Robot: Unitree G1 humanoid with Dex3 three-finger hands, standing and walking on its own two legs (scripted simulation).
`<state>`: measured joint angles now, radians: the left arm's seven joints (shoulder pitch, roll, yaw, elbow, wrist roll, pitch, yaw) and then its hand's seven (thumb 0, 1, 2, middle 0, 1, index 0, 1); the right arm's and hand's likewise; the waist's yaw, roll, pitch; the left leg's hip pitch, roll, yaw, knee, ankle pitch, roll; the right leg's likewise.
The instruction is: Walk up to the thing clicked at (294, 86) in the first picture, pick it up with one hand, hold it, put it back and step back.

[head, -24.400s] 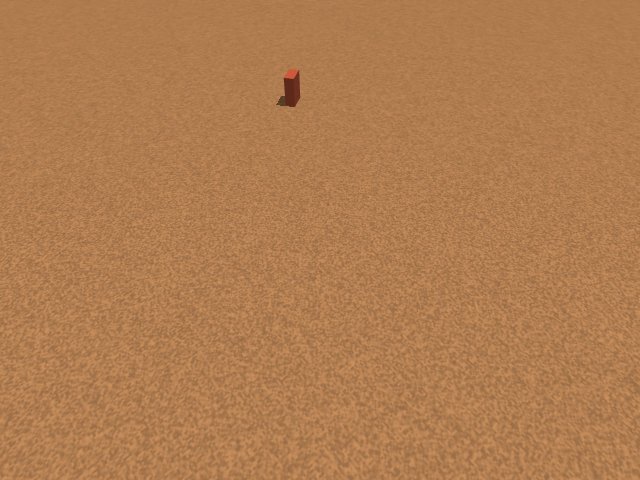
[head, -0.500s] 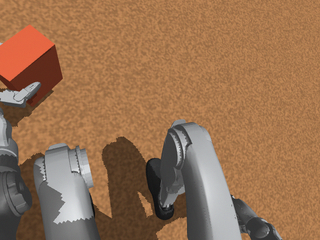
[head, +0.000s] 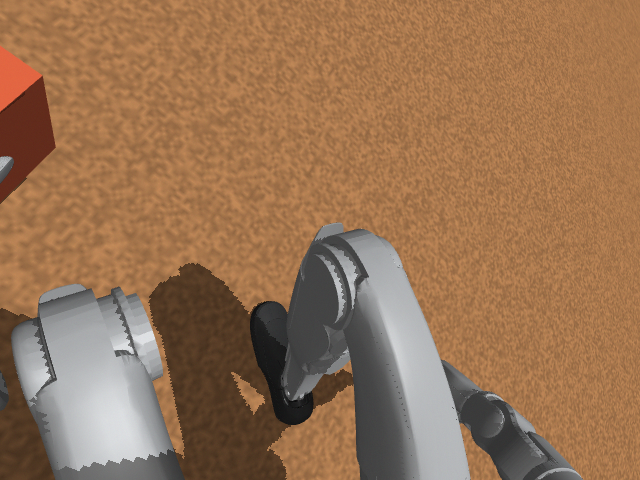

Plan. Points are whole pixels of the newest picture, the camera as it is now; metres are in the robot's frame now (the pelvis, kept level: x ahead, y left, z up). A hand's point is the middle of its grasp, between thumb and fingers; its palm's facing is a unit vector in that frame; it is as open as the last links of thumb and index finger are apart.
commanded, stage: lower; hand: left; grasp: from the side
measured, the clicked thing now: out of the picture +0.50 +0.24 -0.17
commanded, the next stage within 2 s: loosen in 0.62 s
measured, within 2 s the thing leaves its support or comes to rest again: rests again in 0.88 s
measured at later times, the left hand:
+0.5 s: hand out of the picture +0.49 +0.27 -0.17, palm faces +0.32 -0.95 -0.06, open 10.0 cm
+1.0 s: hand out of the picture +0.49 +0.27 -0.17, palm faces +0.33 -0.94 -0.02, open 11.3 cm
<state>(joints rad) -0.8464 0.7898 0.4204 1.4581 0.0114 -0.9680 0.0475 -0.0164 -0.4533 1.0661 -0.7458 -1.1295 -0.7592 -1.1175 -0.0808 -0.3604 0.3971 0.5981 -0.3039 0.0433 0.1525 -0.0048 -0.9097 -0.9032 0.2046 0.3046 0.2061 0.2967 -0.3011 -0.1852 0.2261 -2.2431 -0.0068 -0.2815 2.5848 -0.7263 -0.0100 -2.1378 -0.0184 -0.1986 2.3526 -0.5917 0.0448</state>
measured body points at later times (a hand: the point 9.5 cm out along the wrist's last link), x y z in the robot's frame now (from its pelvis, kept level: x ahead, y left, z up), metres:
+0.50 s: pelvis +0.00 +0.01 +0.00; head +0.26 +0.17 +0.32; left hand +0.47 +0.32 -0.17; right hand +0.11 -0.25 -0.04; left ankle +0.07 +0.12 -0.27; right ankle +0.14 -0.12 -0.27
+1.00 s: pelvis -0.01 +0.01 +0.00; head +0.26 +0.18 +0.32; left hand +0.47 +0.32 -0.17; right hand +0.12 -0.25 -0.03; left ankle +0.07 +0.12 -0.27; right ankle +0.14 -0.12 -0.27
